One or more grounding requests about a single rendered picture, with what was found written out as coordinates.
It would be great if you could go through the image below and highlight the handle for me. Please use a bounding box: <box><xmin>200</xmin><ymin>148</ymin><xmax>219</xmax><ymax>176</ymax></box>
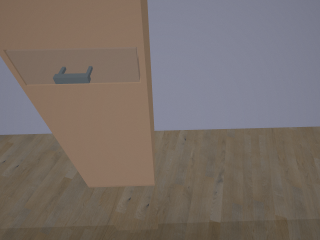
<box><xmin>53</xmin><ymin>66</ymin><xmax>93</xmax><ymax>84</ymax></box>

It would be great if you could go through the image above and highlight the cabinet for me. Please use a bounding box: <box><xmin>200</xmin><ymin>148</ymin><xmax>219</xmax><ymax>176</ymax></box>
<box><xmin>0</xmin><ymin>0</ymin><xmax>155</xmax><ymax>188</ymax></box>

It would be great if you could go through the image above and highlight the drawer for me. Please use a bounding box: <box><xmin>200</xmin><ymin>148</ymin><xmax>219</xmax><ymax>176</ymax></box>
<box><xmin>6</xmin><ymin>47</ymin><xmax>141</xmax><ymax>85</ymax></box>

